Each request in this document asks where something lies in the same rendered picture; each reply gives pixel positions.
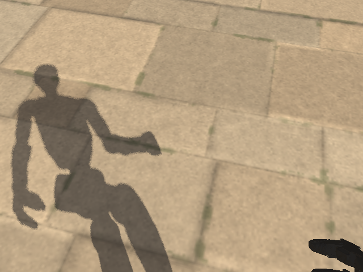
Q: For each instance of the right robot hand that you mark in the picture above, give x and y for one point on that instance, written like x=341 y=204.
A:
x=346 y=252

